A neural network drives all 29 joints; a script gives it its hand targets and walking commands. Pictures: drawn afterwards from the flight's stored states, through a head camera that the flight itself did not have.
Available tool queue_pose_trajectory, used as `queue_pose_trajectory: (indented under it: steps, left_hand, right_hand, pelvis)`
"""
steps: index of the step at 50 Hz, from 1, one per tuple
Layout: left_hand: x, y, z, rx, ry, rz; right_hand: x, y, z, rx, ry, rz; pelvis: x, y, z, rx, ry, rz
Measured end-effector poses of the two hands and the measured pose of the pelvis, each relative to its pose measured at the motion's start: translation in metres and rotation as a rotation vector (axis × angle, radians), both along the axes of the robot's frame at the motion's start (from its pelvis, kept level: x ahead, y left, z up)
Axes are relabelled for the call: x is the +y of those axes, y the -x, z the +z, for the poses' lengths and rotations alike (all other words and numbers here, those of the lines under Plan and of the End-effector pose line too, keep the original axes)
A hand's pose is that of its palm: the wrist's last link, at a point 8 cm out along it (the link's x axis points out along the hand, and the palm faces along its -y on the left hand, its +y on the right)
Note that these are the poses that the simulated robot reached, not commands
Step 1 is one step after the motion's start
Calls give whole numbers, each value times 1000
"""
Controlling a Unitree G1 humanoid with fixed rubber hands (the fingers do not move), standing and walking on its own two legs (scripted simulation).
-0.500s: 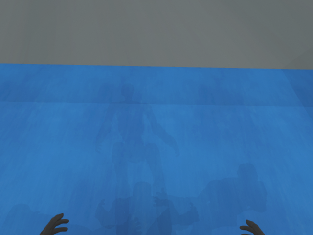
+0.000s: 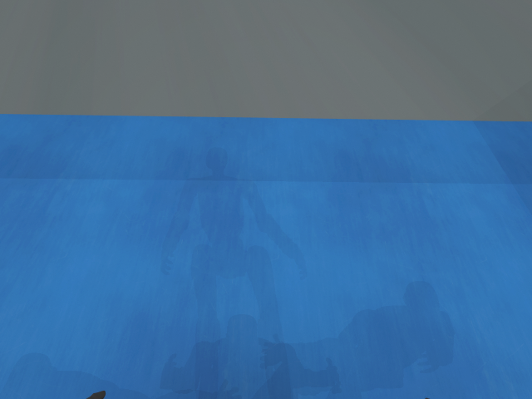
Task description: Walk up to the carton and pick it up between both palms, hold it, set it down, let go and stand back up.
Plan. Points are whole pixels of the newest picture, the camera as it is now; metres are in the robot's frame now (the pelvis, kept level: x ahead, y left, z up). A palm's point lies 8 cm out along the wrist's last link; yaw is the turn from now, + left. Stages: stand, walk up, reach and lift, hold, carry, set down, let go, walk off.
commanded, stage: stand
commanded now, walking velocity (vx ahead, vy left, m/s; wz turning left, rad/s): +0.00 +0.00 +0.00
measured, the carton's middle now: out of the picture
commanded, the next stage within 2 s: none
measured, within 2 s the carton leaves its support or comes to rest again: neither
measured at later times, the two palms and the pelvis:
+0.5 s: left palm out of the picture +0.05 +0.29 -0.12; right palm out of the picture +0.04 -0.27 -0.13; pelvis -0.01 +0.01 +0.00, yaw +0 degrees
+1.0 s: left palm out of the picture +0.02 +0.29 -0.12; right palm out of the picture +0.01 -0.26 -0.13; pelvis -0.03 +0.01 +0.00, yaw +0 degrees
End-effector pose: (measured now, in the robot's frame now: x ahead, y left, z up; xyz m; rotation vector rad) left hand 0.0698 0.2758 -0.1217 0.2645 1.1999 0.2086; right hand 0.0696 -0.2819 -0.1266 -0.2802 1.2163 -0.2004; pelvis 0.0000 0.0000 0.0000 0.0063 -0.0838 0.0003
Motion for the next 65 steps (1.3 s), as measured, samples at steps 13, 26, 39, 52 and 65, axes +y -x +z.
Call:
queue_pose_trajectory:
  steps: [13,26,39,52,65]
  left_hand:
    - [-1,7,-3,15,18,2]
    - [12,24,1,31,-10,33]
    - [13,38,2,15,0,34]
    - [10,52,0,29,17,36]
    - [11,68,-5,61,32,32]
  right_hand:
    - [8,19,1,20,-10,-14]
    - [10,31,0,23,-1,-20]
    - [12,37,2,4,-8,-13]
    - [21,62,-1,28,-24,-26]
    - [20,88,-1,77,-17,-40]
  pelvis:
    - [1,6,2,1,4,-8]
    - [6,12,3,-7,2,-4]
    - [9,23,4,-13,0,-2]
    - [12,33,4,-7,4,0]
    - [14,41,3,5,6,-7]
